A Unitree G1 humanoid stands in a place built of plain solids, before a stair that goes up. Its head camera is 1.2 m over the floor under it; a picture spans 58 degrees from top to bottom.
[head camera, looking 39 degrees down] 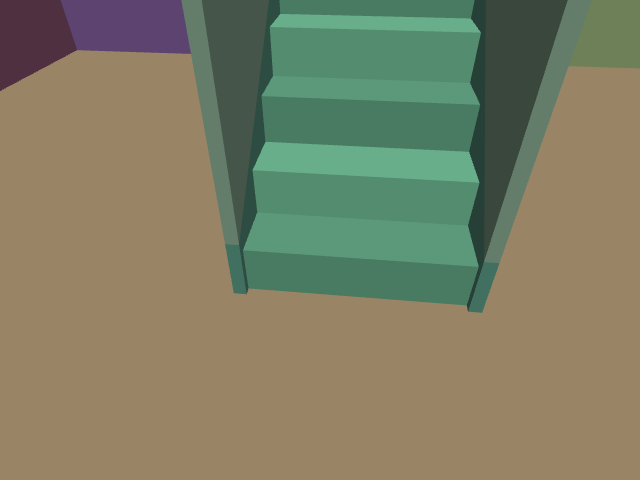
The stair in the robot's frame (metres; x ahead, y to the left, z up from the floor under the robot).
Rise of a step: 0.19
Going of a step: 0.24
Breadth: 0.83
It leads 6 degrees to the right of straight ahead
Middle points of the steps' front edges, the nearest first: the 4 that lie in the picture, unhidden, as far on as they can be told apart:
1.14 -0.13 0.19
1.37 -0.16 0.39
1.61 -0.18 0.58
1.84 -0.21 0.77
